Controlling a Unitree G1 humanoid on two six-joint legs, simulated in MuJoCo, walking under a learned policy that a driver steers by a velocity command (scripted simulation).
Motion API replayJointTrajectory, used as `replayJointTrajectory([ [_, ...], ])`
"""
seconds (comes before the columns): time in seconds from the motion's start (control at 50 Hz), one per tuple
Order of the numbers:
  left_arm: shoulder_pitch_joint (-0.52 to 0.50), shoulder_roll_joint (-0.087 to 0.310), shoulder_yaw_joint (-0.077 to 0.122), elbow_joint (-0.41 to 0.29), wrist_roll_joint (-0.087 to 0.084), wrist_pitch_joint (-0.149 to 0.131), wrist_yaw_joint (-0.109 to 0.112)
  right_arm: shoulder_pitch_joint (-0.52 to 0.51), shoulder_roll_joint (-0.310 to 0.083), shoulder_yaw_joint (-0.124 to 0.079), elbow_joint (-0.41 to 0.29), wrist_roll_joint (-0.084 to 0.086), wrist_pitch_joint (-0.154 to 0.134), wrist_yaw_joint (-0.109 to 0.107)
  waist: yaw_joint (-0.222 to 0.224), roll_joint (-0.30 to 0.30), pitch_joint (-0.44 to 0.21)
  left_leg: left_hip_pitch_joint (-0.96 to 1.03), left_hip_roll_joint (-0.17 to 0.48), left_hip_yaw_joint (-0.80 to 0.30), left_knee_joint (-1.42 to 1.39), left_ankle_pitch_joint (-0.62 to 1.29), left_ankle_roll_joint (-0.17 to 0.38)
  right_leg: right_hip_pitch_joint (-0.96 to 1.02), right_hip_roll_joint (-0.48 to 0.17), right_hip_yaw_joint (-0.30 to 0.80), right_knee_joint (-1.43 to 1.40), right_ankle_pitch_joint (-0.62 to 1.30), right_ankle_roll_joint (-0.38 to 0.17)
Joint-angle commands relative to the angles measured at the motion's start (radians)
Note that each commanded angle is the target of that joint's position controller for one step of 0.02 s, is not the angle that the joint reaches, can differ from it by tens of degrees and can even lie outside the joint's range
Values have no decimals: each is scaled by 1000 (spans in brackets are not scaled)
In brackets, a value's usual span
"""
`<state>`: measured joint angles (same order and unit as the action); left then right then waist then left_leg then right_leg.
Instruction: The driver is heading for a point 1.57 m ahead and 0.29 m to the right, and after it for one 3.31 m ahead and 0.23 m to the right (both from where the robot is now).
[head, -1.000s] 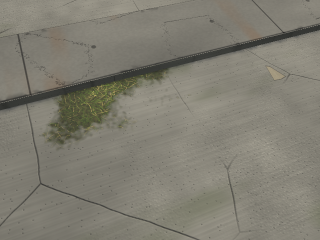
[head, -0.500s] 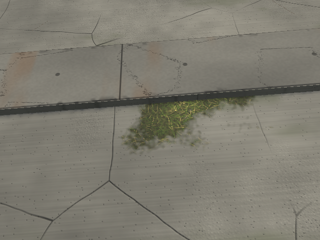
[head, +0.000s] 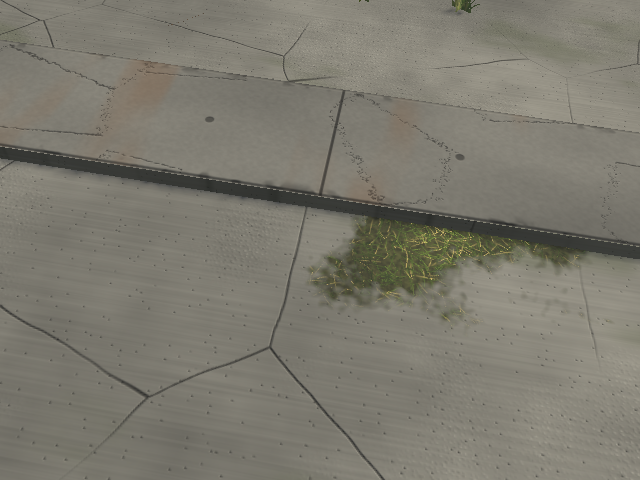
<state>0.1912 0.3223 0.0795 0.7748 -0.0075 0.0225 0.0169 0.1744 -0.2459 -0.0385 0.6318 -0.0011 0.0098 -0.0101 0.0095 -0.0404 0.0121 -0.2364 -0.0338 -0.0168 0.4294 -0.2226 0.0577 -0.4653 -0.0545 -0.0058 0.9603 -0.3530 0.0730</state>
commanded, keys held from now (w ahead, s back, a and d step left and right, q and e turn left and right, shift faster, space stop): w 1.00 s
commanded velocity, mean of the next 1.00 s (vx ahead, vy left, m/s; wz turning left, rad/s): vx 0.42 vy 0.00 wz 0.04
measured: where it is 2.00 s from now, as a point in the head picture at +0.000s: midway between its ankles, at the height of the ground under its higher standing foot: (331, 283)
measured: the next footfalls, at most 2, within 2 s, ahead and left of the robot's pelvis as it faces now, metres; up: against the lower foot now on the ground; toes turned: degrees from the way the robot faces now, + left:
right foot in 0.26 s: +0.10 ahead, -0.14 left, +0.00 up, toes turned -1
left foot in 0.72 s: +0.44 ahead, +0.10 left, +0.00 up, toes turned +2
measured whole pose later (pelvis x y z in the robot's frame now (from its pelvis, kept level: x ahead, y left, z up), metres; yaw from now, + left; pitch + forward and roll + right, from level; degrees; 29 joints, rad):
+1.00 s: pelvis +0.41 +0.01 +0.00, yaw +1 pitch +1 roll +2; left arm 0.18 0.31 0.04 0.74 -0.01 -0.06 0.00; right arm 0.33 -0.27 -0.05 0.81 0.00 -0.09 0.03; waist -0.04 -0.05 0.03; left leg -0.13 -0.08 0.05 0.27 -0.16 0.07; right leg -0.66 -0.14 0.05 0.99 -0.17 0.02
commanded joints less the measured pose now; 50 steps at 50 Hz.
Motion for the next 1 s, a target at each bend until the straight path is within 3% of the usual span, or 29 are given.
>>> replayJointTrajectory([
  [0.02,-103,80,10,-96,-8,-37,-9,40,-188,-55,-28,0,-22,-9,-58,206,-10,139,270,-323,-254,-261,172,-119,-13,20,-139,21,-27],
  [0.16,-80,58,-4,-80,-15,-91,-38,65,-215,-62,12,22,-46,12,-53,158,19,60,273,-313,-251,-273,176,34,8,-17,-357,25,-92],
  [0.2,-23,51,-6,-57,-14,-101,-44,46,-209,-58,18,30,-41,17,-8,134,7,-19,247,-278,-207,-282,155,181,32,-47,-459,114,-113],
  [0.22,33,54,-2,-33,-12,-104,-42,45,-192,-52,22,27,-39,19,18,120,-10,-71,219,-257,-164,-289,137,283,49,-55,-484,126,-120],
  [0.24,113,67,3,-10,-15,-106,-37,37,-155,-39,22,18,-41,21,54,107,-31,-147,187,-225,-89,-288,107,402,26,-21,-495,110,-133],
  [0.26,218,117,13,7,-10,-109,-27,-1,-81,-16,4,5,-48,25,94,-11,-48,-275,102,-126,151,-256,43,519,-120,181,-587,3,-182],
  [0.28,266,238,41,7,-2,-108,-29,-4,-65,-13,-47,10,-69,23,86,-240,-50,-517,-9,27,450,-309,-22,612,-316,556,-731,-245,-319],
  [0.3,261,192,31,0,8,-114,-32,-32,-156,-36,-51,27,-83,16,104,-165,-5,-626,31,-44,635,-364,-27,570,-365,684,-786,-395,-388],
  [0.32,210,141,13,-15,5,-121,-31,-14,-181,-47,-42,38,-90,20,72,-124,41,-676,73,-72,694,-263,-17,557,-328,616,-784,-395,-358],
  [0.38,132,97,-7,-38,9,-121,-30,-13,-153,-47,-18,11,-94,28,31,-66,63,-630,132,-57,633,-47,-27,479,-220,380,-808,-88,-285],
  [0.46,158,98,-9,-29,6,-117,-20,-57,-99,-31,-26,9,-89,31,38,-44,48,-549,123,-3,469,134,-76,431,-151,188,-836,247,-273],
  [0.52,197,113,-7,-9,0,-109,-13,-147,-64,-15,-49,13,-95,40,69,-48,62,-456,99,26,276,254,-84,395,-123,100,-836,346,-256],
  [0.6,254,131,-1,22,-12,-97,-11,-242,-69,-12,-77,25,-103,64,90,-47,100,-410,79,31,141,285,-62,438,-169,97,-824,358,-258],
  [0.66,252,148,8,36,-18,-84,-8,-238,-101,-21,-84,25,-109,75,52,-57,86,-365,62,29,87,203,-14,531,-209,97,-757,529,-236],
  [0.68,245,162,13,36,-16,-80,-5,-197,-123,-30,-75,21,-109,73,23,-72,48,-292,38,47,84,164,6,553,-206,87,-693,703,-226],
  [0.7,231,170,15,35,-15,-74,-2,-94,-153,-47,-49,18,-106,65,-41,-79,-27,-143,6,75,69,156,34,549,-185,58,-564,892,-210],
  [0.72,228,155,8,29,-8,-69,2,69,-197,-70,-2,18,-102,53,-121,-69,-136,104,9,74,72,181,67,462,-141,24,-367,934,-181],
  [0.74,242,94,-16,0,22,-72,5,256,-272,-88,33,7,-92,37,-175,71,-305,444,223,-168,127,188,130,221,-80,-5,-30,577,-148],
  [0.76,385,-32,-51,-10,5,-93,-7,263,-316,-89,50,2,-95,48,-72,355,-454,702,428,-679,-21,-116,284,-122,111,77,280,-206,-99],
  [0.78,273,92,-24,-5,-24,-114,-15,240,-208,-64,44,11,-95,46,-126,244,-365,630,395,-701,-118,-230,239,-233,63,166,366,-211,-110],
  [0.8,164,129,-12,-43,-44,-124,-20,170,-180,-52,45,14,-95,41,-114,191,-201,489,365,-541,-138,-168,202,-288,16,125,362,-122,-119],
  [0.82,116,113,-17,-53,-33,-131,-16,108,-171,-48,42,10,-95,40,-79,88,-121,340,330,-437,-159,-34,187,-254,-32,97,316,-30,-117],
  [0.84,101,104,-13,-53,-14,-129,-14,64,-150,-43,40,1,-97,43,-46,73,-67,227,291,-355,-185,70,184,-220,-61,90,263,26,-108],
  [0.86,131,92,-12,-47,-12,-121,-17,41,-134,-38,40,-11,-102,43,-11,105,-64,158,268,-308,-214,121,184,-159,-86,99,241,65,-103],
  [0.9,163,58,-18,-36,-10,-100,-15,31,-128,-39,56,-1,-116,44,17,115,-51,86,250,-242,-267,168,202,-120,-98,87,195,83,-83],
  [0.94,113,46,-22,-56,0,-86,-10,41,-147,-44,81,5,-125,40,20,103,-1,35,247,-184,-304,209,210,-159,-108,76,120,128,-58],
  [1.0,2,33,-29,-90,7,-92,-13,74,-167,-47,106,5,-120,27,-11,84,36,46,214,-107,-321,246,190,-202,-105,62,-74,305,-42],
])
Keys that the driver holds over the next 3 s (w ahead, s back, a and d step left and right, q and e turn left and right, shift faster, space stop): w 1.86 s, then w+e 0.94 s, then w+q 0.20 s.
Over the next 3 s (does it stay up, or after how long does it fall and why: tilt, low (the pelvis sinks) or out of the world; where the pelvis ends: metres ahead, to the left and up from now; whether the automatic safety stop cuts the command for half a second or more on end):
stays up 1.52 -0.11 0.05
